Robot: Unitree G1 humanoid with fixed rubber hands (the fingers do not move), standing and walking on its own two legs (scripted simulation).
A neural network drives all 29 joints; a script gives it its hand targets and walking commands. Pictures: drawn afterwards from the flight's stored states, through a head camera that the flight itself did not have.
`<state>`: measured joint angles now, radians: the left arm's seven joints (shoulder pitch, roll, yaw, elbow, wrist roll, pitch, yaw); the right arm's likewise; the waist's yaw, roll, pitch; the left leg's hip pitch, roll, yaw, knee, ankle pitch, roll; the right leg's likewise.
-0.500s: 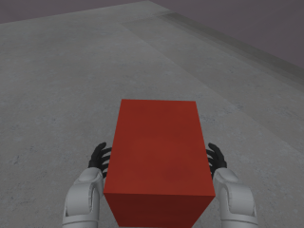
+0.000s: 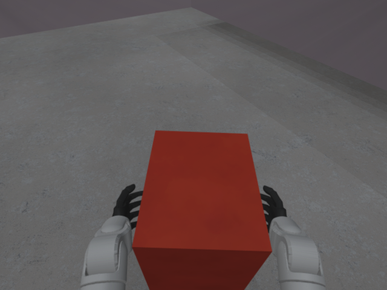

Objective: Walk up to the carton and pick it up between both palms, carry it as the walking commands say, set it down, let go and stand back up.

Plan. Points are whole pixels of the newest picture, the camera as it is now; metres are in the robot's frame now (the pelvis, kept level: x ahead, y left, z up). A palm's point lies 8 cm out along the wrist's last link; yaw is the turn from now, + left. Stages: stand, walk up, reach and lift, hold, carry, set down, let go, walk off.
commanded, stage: carry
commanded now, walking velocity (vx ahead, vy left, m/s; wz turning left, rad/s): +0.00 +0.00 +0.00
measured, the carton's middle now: (198, 213) +0.33 +0.00 -0.03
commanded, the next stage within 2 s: none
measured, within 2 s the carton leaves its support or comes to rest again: neither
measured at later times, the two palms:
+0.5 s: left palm (120, 219) +0.27 +0.16 +0.05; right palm (274, 221) +0.27 -0.15 +0.04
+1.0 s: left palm (159, 170) +0.36 +0.09 +0.10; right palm (308, 194) +0.31 -0.22 +0.08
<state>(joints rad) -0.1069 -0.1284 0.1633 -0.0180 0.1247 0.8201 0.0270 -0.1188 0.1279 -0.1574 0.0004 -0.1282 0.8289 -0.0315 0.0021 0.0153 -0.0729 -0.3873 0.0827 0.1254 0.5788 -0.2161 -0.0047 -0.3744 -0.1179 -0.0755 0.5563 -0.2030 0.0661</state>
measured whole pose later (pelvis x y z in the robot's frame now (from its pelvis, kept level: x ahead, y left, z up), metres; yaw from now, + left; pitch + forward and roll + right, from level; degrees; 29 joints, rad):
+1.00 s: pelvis +0.08 -0.02 +0.00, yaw -8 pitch +4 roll +0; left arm -0.15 -0.13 0.13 -0.29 0.08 1.18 0.08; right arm -0.13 0.13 -0.15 -0.33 -0.09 1.22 -0.10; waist 0.01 0.05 -0.14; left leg -0.33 0.14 0.19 0.74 -0.48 -0.06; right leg -0.35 -0.05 -0.08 0.58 -0.32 0.00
